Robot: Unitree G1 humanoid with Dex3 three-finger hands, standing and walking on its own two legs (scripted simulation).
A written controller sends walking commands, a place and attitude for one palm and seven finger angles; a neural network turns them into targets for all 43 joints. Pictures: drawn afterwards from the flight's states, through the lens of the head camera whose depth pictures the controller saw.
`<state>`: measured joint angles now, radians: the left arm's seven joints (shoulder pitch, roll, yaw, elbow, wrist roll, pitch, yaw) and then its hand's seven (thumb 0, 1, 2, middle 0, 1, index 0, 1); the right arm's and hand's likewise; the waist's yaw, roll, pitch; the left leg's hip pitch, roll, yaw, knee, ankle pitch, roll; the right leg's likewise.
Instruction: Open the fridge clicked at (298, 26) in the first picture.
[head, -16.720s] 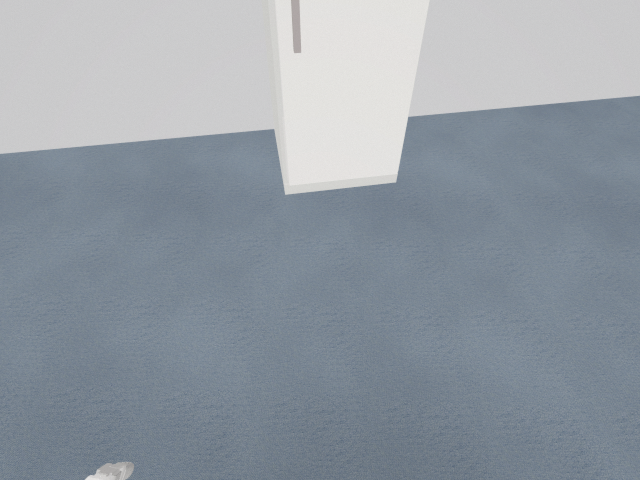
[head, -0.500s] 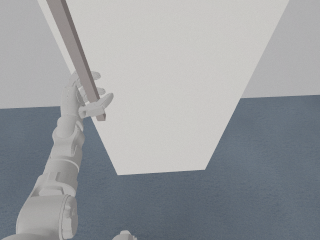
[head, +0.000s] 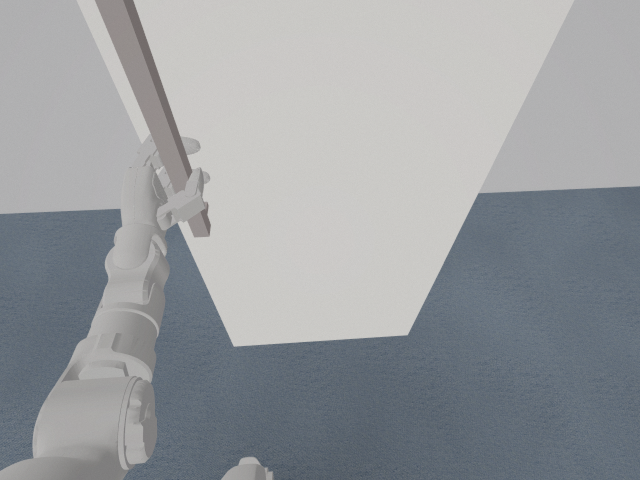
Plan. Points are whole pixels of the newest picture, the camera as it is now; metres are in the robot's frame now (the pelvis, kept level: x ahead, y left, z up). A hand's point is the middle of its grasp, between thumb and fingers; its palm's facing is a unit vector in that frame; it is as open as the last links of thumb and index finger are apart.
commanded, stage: grip the handle and tug to test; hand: left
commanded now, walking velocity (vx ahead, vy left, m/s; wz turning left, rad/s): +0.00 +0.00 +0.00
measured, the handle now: (169, 125) +0.50 +0.18 +0.17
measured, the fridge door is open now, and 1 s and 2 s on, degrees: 0 1 20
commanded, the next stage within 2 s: pull the door a little, standing still in 0.40 s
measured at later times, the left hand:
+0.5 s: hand (195, 196) +0.44 +0.16 +0.10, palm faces +0.06 -1.00 +0.01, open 6.1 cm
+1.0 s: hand (195, 201) +0.43 +0.15 +0.10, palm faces +0.03 -1.00 +0.01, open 6.3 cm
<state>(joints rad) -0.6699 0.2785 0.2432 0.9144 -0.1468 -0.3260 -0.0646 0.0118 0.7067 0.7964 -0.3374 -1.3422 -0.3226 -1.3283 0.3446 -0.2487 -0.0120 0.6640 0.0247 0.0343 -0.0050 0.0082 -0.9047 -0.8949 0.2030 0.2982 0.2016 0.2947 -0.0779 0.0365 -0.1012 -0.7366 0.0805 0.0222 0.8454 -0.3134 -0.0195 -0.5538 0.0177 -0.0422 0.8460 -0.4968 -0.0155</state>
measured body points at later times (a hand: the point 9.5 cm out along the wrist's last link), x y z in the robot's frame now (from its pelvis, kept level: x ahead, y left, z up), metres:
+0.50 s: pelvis +0.02 +0.00 +0.01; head +0.07 +0.00 +0.45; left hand +0.44 +0.21 +0.11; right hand +0.09 -0.26 -0.11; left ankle +0.06 +0.13 -0.70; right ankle -0.05 -0.11 -0.70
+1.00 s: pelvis +0.06 +0.01 +0.02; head +0.10 -0.01 +0.47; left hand +0.43 +0.21 +0.11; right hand +0.14 -0.25 -0.09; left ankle +0.06 +0.14 -0.70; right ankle -0.05 -0.11 -0.69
